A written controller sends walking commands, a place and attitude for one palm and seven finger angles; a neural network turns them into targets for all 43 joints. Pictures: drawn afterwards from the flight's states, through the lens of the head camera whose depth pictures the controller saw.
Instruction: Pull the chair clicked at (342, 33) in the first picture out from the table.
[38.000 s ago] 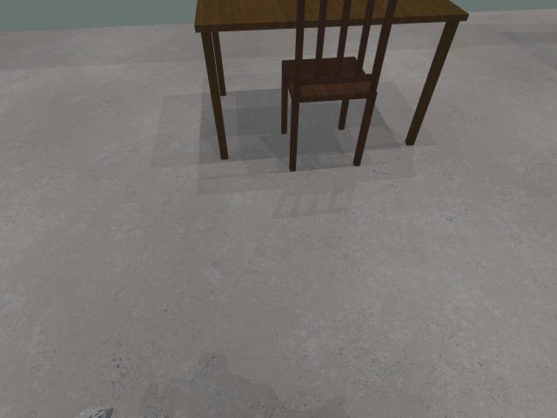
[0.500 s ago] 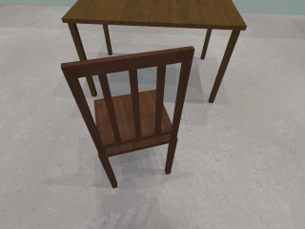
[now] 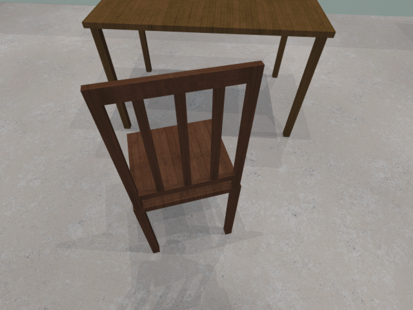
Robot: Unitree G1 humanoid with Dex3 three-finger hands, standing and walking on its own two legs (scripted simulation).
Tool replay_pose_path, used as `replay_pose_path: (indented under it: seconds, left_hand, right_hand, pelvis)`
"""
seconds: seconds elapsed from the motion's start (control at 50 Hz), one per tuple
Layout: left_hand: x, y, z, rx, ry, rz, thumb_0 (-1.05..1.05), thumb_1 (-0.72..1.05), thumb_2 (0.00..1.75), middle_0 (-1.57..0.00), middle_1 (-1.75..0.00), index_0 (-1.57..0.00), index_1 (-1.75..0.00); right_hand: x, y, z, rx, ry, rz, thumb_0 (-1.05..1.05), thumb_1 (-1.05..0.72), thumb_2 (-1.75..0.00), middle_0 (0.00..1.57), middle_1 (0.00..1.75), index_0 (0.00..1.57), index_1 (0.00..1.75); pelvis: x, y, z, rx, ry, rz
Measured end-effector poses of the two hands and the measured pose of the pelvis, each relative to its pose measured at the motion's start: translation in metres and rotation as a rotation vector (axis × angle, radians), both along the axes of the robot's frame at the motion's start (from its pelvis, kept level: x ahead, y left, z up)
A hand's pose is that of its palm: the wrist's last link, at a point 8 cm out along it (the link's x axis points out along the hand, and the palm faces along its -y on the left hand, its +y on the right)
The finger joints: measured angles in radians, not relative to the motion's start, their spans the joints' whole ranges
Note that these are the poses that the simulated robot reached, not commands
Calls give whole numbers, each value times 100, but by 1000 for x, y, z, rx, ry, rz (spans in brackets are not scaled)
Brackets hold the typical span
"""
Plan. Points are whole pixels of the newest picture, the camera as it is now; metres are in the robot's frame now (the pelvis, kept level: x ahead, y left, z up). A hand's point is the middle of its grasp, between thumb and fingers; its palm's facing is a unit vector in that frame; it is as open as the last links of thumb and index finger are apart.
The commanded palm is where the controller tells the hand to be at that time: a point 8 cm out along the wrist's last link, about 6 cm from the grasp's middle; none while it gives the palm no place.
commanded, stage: look to check the result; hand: left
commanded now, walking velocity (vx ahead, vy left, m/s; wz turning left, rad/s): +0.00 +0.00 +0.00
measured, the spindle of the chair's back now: (184, 146) +0.53 +0.10 -0.05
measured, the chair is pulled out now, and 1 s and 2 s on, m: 0.64 0.64 0.64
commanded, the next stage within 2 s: stand and wait in 0.12 s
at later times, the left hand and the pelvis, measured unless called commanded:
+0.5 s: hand out of the picture -0.01 +0.16 -0.18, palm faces +0.05 -0.98 -0.18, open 7.3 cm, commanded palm none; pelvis +0.00 +0.00 +0.00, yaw +0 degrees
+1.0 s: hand out of the picture -0.01 +0.16 -0.18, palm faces +0.05 -0.98 -0.18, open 7.3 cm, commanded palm none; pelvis +0.00 +0.00 +0.00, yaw +0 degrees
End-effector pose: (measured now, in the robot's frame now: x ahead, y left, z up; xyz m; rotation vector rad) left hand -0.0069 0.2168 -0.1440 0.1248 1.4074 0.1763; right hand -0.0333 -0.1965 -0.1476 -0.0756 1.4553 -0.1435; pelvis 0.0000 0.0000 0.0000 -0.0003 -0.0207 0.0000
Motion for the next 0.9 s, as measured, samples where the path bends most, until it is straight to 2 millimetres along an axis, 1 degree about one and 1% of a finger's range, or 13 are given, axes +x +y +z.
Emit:
replay_pose_path:
  seconds: [0.4, 0.9]
  left_hand:
    - [-6, -6, -1, -13, 21, 3, 1, 93, 90, -20, -30, -20, -30]
    - [-5, -5, -1, -10, 16, 2, 1, 93, 90, -20, -30, -20, -30]
  right_hand:
    - [2, -5, 1, -10, 4, 3, 0, -91, -90, 20, 30, 20, 30]
    - [0, -2, 1, -3, 11, -2, 0, -91, -90, 20, 30, 20, 30]
  pelvis:
    - [1, -1, 0, 0, 2, 1]
    - [1, -1, 0, 0, 2, 1]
